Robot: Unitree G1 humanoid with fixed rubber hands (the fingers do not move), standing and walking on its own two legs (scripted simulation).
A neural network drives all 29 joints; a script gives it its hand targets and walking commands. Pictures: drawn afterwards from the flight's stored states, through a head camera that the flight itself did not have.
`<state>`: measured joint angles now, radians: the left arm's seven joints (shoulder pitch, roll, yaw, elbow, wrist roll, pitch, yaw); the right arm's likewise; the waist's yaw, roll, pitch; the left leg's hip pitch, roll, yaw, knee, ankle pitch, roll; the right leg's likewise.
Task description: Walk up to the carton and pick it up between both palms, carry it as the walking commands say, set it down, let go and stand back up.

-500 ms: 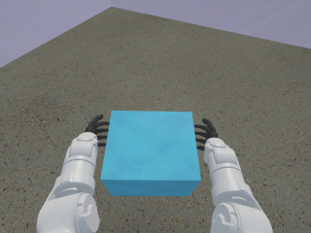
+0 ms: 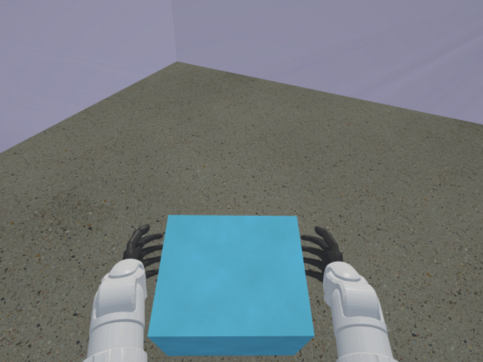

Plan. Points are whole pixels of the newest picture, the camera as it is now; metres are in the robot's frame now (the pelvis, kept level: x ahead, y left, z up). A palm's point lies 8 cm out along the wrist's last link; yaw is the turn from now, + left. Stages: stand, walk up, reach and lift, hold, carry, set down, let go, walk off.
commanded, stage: reach and lift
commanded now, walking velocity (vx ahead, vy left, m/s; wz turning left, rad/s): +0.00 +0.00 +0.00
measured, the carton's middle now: (232, 286) +0.31 +0.02 -0.04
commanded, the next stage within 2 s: hold in 1.52 s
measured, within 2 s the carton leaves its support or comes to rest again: neither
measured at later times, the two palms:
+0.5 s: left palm (137, 273) +0.28 +0.18 +0.04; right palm (339, 275) +0.28 -0.16 +0.05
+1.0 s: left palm (141, 270) +0.28 +0.17 +0.05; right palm (344, 284) +0.26 -0.16 +0.04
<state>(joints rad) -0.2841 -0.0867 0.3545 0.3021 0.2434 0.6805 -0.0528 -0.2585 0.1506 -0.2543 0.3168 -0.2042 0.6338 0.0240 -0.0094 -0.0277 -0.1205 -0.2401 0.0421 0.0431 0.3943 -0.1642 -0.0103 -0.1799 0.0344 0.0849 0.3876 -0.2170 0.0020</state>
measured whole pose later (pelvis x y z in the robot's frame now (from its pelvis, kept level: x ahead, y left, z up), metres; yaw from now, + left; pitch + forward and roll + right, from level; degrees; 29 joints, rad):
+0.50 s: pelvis -0.01 +0.00 +0.00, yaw +0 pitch -3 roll +0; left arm -0.28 -0.10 0.32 0.29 0.26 0.73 -0.05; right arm -0.26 0.14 -0.25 0.31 -0.24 0.69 0.02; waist -0.01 -0.03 -0.08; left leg -0.17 0.04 0.04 0.37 -0.15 -0.01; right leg -0.11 0.03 0.09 0.37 -0.21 0.00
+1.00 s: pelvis -0.01 +0.00 +0.00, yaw +0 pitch -3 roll +0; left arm -0.28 -0.10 0.29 0.27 0.25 0.74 -0.05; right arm -0.20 0.14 -0.25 0.25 -0.24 0.71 0.02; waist -0.01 -0.03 -0.08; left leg -0.17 0.04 0.04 0.37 -0.15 -0.01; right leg -0.11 0.03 0.09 0.37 -0.21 0.00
